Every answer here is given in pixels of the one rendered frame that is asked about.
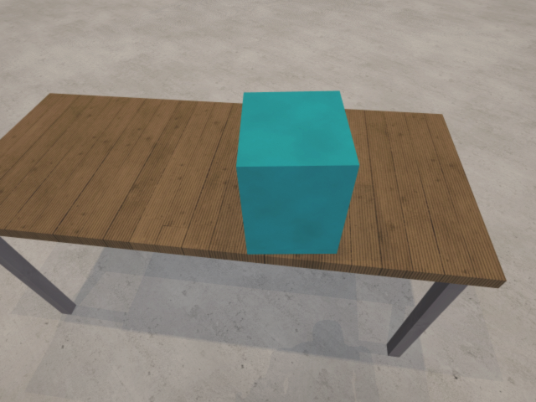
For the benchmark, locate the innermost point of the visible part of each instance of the table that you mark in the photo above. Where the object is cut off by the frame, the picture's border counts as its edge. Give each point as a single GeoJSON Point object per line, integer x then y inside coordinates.
{"type": "Point", "coordinates": [160, 175]}

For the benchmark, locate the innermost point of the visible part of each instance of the carton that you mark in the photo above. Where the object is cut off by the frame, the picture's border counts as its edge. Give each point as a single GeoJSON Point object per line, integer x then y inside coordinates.
{"type": "Point", "coordinates": [296, 168]}

